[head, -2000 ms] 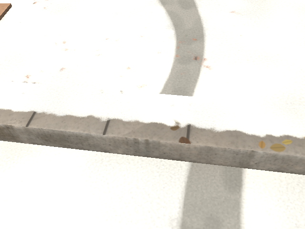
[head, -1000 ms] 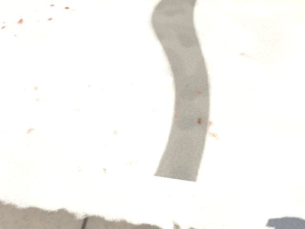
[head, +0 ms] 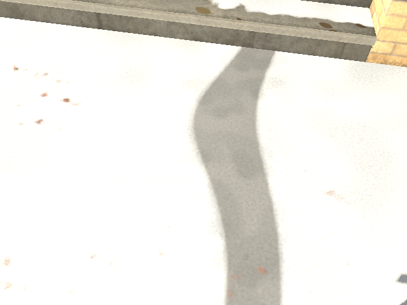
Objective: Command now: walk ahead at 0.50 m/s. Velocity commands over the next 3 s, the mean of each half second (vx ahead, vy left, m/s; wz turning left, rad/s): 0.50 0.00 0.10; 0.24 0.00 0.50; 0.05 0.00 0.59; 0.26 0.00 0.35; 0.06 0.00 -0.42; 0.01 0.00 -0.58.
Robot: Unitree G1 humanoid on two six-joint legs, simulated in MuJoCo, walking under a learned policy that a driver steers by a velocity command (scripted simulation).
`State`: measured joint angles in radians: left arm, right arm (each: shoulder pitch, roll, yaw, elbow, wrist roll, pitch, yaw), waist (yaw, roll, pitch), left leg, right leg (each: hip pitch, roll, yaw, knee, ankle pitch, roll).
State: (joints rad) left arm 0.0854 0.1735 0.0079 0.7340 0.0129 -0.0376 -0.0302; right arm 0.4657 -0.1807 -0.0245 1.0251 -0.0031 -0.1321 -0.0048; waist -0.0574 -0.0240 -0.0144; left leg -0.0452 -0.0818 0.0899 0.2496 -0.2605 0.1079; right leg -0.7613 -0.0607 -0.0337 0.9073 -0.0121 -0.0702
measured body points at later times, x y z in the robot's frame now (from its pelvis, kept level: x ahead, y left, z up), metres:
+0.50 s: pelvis +0.27 -0.04 +0.00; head +0.28 -0.05 +0.45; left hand +0.24 +0.21 -0.13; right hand +0.41 -0.27 -0.13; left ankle +0.38 +0.13 -0.67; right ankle +0.20 -0.09 -0.74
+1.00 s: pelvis +0.44 +0.01 -0.01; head +0.47 +0.04 +0.44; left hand +0.50 +0.29 -0.13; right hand +0.60 -0.24 -0.12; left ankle +0.49 +0.06 -0.74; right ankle +0.54 -0.16 -0.66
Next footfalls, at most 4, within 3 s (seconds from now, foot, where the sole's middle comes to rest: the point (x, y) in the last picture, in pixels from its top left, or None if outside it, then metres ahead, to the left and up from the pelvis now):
0.18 right None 0.24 -0.09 -0.78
0.70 left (173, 294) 0.53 0.07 -0.78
1.36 right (224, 278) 0.58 -0.10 -0.78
1.90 left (136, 296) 0.53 0.19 -0.78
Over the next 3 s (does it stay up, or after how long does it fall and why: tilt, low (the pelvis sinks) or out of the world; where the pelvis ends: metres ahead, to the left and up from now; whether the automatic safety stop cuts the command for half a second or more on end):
stays up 0.57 0.11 -0.01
